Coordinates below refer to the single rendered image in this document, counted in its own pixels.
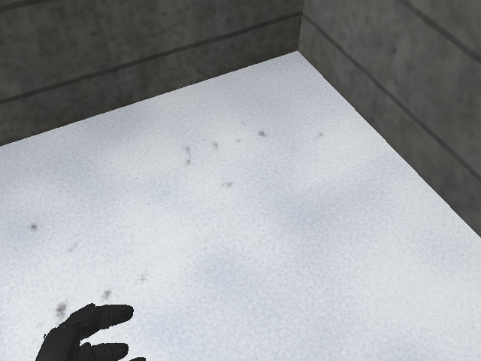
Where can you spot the robot left hand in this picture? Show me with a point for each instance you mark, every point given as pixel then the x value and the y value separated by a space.
pixel 63 343

